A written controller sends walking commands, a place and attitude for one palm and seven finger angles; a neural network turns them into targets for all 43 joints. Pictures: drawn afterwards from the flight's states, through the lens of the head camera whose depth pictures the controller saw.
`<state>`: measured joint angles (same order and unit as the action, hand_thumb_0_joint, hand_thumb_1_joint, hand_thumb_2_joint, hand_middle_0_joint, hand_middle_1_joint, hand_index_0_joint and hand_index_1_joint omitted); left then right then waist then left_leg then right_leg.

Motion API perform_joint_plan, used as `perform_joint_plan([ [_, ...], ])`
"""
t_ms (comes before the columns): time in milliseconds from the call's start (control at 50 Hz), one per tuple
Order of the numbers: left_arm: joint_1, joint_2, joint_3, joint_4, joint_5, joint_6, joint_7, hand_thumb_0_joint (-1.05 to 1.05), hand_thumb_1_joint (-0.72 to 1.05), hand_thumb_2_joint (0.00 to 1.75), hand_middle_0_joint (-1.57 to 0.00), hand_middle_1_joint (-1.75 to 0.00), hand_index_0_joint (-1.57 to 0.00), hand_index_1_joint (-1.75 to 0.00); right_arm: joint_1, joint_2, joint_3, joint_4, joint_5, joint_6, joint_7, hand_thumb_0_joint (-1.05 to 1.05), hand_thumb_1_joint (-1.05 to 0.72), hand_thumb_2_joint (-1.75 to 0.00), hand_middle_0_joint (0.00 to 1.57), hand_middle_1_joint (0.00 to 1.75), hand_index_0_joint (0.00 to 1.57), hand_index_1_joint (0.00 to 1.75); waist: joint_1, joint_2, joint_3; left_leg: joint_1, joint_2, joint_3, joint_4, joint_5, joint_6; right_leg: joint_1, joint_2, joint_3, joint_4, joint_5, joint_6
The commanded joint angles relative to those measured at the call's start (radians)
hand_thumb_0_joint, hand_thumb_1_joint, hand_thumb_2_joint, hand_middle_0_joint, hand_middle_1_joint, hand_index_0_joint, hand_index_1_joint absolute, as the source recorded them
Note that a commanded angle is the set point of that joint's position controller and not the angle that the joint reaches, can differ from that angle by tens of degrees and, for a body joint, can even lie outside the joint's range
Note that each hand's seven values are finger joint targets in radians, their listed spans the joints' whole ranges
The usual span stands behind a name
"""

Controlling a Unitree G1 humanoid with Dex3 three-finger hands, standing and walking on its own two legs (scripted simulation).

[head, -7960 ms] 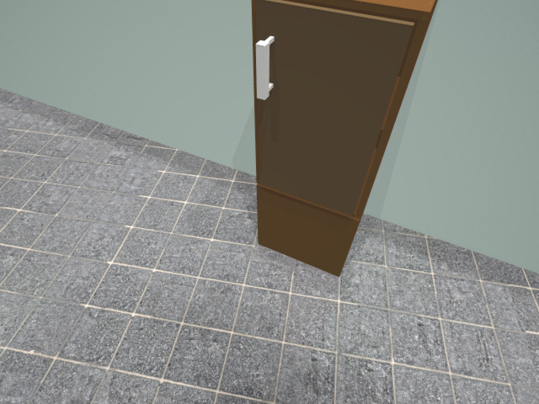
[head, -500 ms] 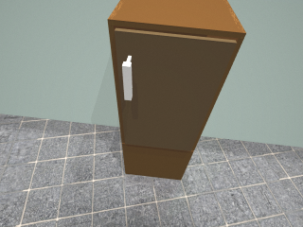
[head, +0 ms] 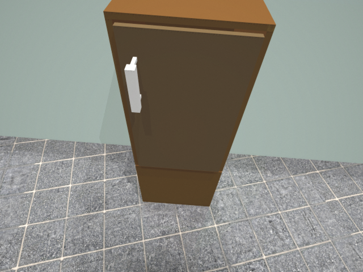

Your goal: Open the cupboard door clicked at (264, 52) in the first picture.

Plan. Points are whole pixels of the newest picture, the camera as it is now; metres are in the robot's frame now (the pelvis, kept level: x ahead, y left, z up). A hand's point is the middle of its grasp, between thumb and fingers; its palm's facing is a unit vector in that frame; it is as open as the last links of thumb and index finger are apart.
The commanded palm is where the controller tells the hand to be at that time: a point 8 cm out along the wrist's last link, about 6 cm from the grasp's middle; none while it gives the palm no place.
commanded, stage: come to a stop and stand still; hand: left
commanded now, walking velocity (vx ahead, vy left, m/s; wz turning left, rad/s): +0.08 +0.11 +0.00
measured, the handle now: (135, 85) +0.54 +0.16 +0.11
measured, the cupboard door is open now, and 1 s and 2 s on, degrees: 0 0 0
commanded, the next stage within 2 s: look again from close up in 1.30 s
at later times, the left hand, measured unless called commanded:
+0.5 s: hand out of the picture -0.01 +0.16 -0.18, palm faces +0.07 -0.98 -0.16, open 7.4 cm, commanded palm none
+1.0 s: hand out of the picture +0.01 +0.23 -0.17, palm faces +0.05 -0.98 -0.21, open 7.4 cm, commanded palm none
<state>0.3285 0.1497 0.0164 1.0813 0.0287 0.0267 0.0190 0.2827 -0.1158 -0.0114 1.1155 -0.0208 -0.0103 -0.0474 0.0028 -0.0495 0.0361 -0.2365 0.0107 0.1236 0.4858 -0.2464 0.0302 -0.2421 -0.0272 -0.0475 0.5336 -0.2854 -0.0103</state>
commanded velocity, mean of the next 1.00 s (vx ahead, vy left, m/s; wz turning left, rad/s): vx -0.01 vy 0.04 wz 0.00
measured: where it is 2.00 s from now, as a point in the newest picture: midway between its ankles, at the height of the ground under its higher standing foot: outside the picture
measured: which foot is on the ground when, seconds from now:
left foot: down 0.00-1.00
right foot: down 0.00-1.00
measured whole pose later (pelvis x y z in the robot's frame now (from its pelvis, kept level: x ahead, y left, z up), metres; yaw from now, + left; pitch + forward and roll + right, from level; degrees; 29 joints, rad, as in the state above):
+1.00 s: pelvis -0.03 +0.04 +0.00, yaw +2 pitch -3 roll -1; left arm 0.29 0.20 -0.01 0.97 0.02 0.01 0.03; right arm 0.25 -0.19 0.00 1.00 -0.02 0.00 0.00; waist 0.01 -0.02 -0.01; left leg -0.22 -0.04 0.11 0.47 -0.21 0.09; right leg -0.18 -0.07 -0.06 0.46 -0.22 0.05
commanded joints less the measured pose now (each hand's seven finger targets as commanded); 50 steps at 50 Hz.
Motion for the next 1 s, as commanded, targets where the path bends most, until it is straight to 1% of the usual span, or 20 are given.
perform_joint_plan([
  [0,0.137,0.053,0.005,-0.003,-0.003,-0.043,0.010,0.00,0.90,0.90,-0.20,-0.30,-0.20,-0.30,0.038,-0.076,-0.014,-0.039,0.007,-0.011,0.009,0.00,-0.90,-0.90,0.20,0.30,0.20,0.30,0.022,-0.038,0.012,-0.122,0.072,-0.104,-0.052,-0.120,0.009,0.079,-0.107,0.171,-0.200,-0.015,-0.038],
  [20,0.128,0.075,0.005,0.000,-0.008,-0.050,0.014,0.00,0.90,0.90,-0.20,-0.30,-0.20,-0.30,0.046,-0.047,-0.004,-0.038,0.007,-0.006,0.015,0.00,-0.90,-0.90,0.20,0.30,0.20,0.30,0.012,-0.122,0.034,-0.123,0.036,-0.063,-0.006,-0.122,-0.007,0.058,-0.161,0.220,-0.269,-0.067,-0.062],
  [40,0.120,0.086,0.005,-0.002,-0.012,-0.055,0.017,0.00,0.90,0.90,-0.20,-0.30,-0.20,-0.30,0.050,-0.044,0.001,-0.030,0.004,-0.003,0.019,0.00,-0.90,-0.90,0.20,0.30,0.20,0.30,0.010,-0.123,0.046,-0.094,0.034,-0.054,0.028,-0.094,-0.014,0.015,-0.198,0.258,-0.317,-0.086,-0.077],
  [60,0.098,0.086,0.003,-0.007,-0.013,-0.059,0.018,0.00,0.90,0.90,-0.20,-0.30,-0.20,-0.30,0.063,-0.039,0.004,-0.020,0.003,-0.004,0.021,0.00,-0.90,-0.90,0.20,0.30,0.20,0.30,0.000,-0.093,0.064,-0.065,0.041,-0.064,0.025,-0.055,-0.015,-0.015,-0.201,0.252,-0.326,-0.054,-0.087],
  [100,0.084,0.083,0.000,-0.008,-0.016,-0.068,0.018,0.00,0.90,0.90,-0.20,-0.30,-0.20,-0.30,0.086,-0.043,0.009,0.000,0.004,-0.010,0.020,0.00,-0.90,-0.90,0.20,0.30,0.20,0.30,-0.004,-0.030,0.061,-0.013,0.048,-0.077,-0.018,0.016,-0.018,-0.015,-0.174,0.199,-0.293,0.072,-0.082],
  [220,0.096,0.095,0.009,-0.012,-0.016,-0.059,0.031,0.00,0.90,0.90,-0.20,-0.30,-0.20,-0.30,0.076,-0.059,0.001,-0.012,0.014,-0.005,0.014,0.00,-0.90,-0.90,0.20,0.30,0.20,0.30,0.015,0.019,0.047,-0.017,0.061,-0.087,-0.052,0.105,-0.030,0.054,-0.170,0.139,-0.197,0.324,-0.065],
  [300,0.084,0.086,0.012,-0.023,-0.014,-0.052,0.034,0.00,0.90,0.90,-0.20,-0.30,-0.20,-0.30,0.071,-0.075,-0.004,-0.029,0.012,-0.001,0.012,0.00,-0.90,-0.90,0.20,0.30,0.20,0.30,0.014,0.018,0.021,0.002,0.077,-0.107,-0.058,0.159,-0.023,0.043,-0.157,0.121,-0.157,0.301,-0.065],
  [400,0.070,0.067,0.005,-0.028,-0.013,-0.047,0.031,0.00,0.90,0.90,-0.20,-0.30,-0.20,-0.30,0.068,-0.088,-0.003,-0.035,0.012,-0.011,0.011,0.00,-0.90,-0.90,0.20,0.30,0.20,0.30,0.016,0.052,0.002,0.019,0.099,-0.141,-0.086,0.203,0.000,0.041,-0.110,0.083,-0.144,0.202,-0.041],
  [420,0.022,0.289,0.006,-0.107,0.001,-0.075,0.027,0.00,0.90,0.90,-0.20,-0.30,-0.20,-0.30,-0.022,-0.255,-0.022,-0.153,0.012,-0.012,0.028,0.00,-0.90,-0.90,0.20,0.30,0.20,0.30,-0.015,0.118,0.129,0.007,0.046,-0.179,-0.079,0.180,-0.017,-0.003,-0.086,0.090,-0.175,0.195,-0.046],
  [440,0.011,0.208,0.031,-0.112,-0.005,-0.075,0.031,0.00,0.90,0.90,-0.20,-0.30,-0.20,-0.30,-0.020,-0.223,-0.038,-0.179,0.000,-0.032,0.020,0.00,-0.90,-0.90,0.20,0.30,0.20,0.30,-0.005,0.161,-0.056,0.027,0.074,-0.167,-0.002,0.185,-0.001,0.039,-0.130,0.114,-0.106,0.183,-0.056],
  [460,0.021,0.174,0.019,-0.113,-0.011,-0.075,0.034,0.00,0.90,0.90,-0.20,-0.30,-0.20,-0.30,0.000,-0.162,-0.029,-0.184,-0.002,-0.029,0.017,0.00,-0.90,-0.90,0.20,0.30,0.20,0.30,-0.010,0.133,-0.159,0.042,0.064,-0.168,0.031,0.200,0.003,0.108,-0.146,0.128,-0.091,0.289,-0.067],
  [480,0.030,0.145,0.016,-0.119,-0.012,-0.070,0.035,0.00,0.90,0.90,-0.20,-0.30,-0.20,-0.30,0.028,-0.133,-0.023,-0.188,0.000,-0.022,0.017,0.00,-0.90,-0.90,0.20,0.30,0.20,0.30,-0.017,0.070,-0.175,0.017,0.055,-0.152,0.034,0.158,-0.002,0.127,-0.158,0.132,-0.086,0.305,-0.071],
  [520,0.029,0.137,0.011,-0.135,-0.009,-0.057,0.035,0.00,0.90,0.90,-0.20,-0.30,-0.20,-0.30,0.039,-0.123,-0.020,-0.199,-0.004,-0.010,0.022,0.00,-0.90,-0.90,0.20,0.30,0.20,0.30,-0.015,-0.044,-0.103,-0.021,0.041,-0.131,0.028,0.099,0.000,0.094,-0.158,0.124,-0.090,0.310,-0.072],
  [540,0.012,0.145,0.014,-0.145,-0.008,-0.052,0.034,0.00,0.90,0.90,-0.20,-0.30,-0.20,-0.30,0.036,-0.135,-0.023,-0.203,-0.001,-0.005,0.023,0.00,-0.90,-0.90,0.20,0.30,0.20,0.30,-0.021,-0.051,-0.045,-0.037,0.041,-0.131,0.020,0.082,-0.001,0.055,-0.153,0.118,-0.097,0.254,-0.066],
  [580,-0.007,0.158,0.017,-0.168,-0.007,-0.044,0.033,0.00,0.90,0.90,-0.20,-0.30,-0.20,-0.30,0.028,-0.166,-0.029,-0.209,0.001,-0.006,0.023,0.00,-0.90,-0.90,0.20,0.30,0.20,0.30,-0.018,-0.003,-0.002,-0.031,0.065,-0.150,-0.009,0.165,0.008,0.020,-0.117,0.092,-0.073,0.231,-0.052],
  [620,0.002,0.153,0.014,-0.177,-0.007,-0.036,0.030,0.00,0.90,0.90,-0.20,-0.30,-0.20,-0.30,0.016,-0.178,-0.026,-0.210,0.000,-0.011,0.025,0.00,-0.90,-0.90,0.20,0.30,0.20,0.30,-0.001,0.073,-0.002,-0.031,0.088,-0.171,-0.028,0.251,0.021,0.032,-0.082,0.054,-0.051,0.188,-0.031],
  [640,0.006,0.158,0.014,-0.179,-0.010,-0.033,0.030,0.00,0.90,0.90,-0.20,-0.30,-0.20,-0.30,0.006,-0.188,-0.026,-0.210,0.000,-0.011,0.025,0.00,-0.90,-0.90,0.20,0.30,0.20,0.30,0.004,0.068,-0.002,-0.039,0.095,-0.176,-0.037,0.245,0.024,0.040,-0.077,0.048,-0.054,0.168,-0.024],
  [800,-0.030,0.173,0.010,-0.183,-0.009,-0.027,0.021,0.00,0.90,0.90,-0.20,-0.30,-0.20,-0.30,-0.037,-0.224,-0.029,-0.207,0.000,-0.011,0.034,0.00,-0.90,-0.90,0.20,0.30,0.20,0.30,0.005,0.069,0.030,-0.076,0.108,-0.212,-0.169,-0.019,0.021,0.045,-0.070,0.044,-0.103,0.071,-0.003],
  [840,-0.019,0.165,0.008,-0.179,-0.006,-0.027,0.021,0.00,0.90,0.90,-0.20,-0.30,-0.20,-0.30,-0.030,-0.221,-0.029,-0.201,0.001,-0.012,0.035,0.00,-0.90,-0.90,0.20,0.30,0.20,0.30,0.007,0.063,0.011,-0.067,0.114,-0.220,-0.193,-0.041,0.021,0.057,-0.070,0.039,-0.106,0.077,0.001],
  [980,0.028,0.135,0.000,-0.134,-0.003,-0.025,0.021,0.00,0.90,0.90,-0.20,-0.30,-0.20,-0.30,-0.016,-0.204,-0.031,-0.161,0.005,-0.005,0.037,0.00,-0.90,-0.90,0.20,0.30,0.20,0.30,0.004,0.079,0.039,-0.079,0.115,-0.232,-0.263,-0.177,0.013,0.047,-0.071,0.036,-0.134,0.059,0.011],
])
